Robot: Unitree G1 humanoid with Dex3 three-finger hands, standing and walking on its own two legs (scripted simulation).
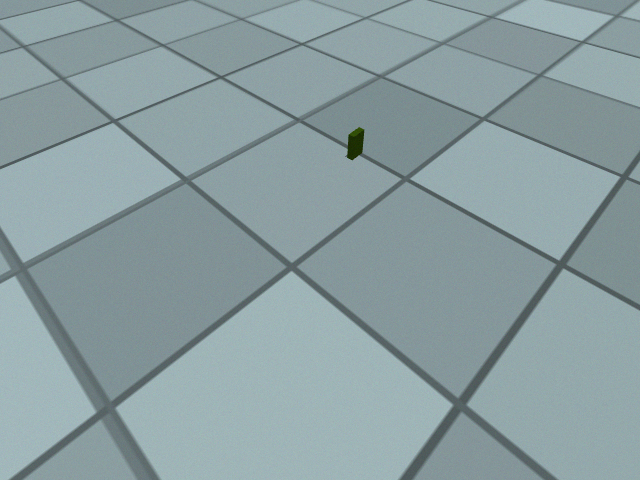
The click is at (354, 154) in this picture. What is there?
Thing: carton on end
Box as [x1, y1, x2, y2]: [347, 127, 363, 159]
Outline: 359,127 348,135 347,157 351,159 358,155 362,150 363,129
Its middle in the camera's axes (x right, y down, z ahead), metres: +0.19 -0.51 +2.03
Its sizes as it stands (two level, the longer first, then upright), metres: 0.089 0.035 0.144
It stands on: the floor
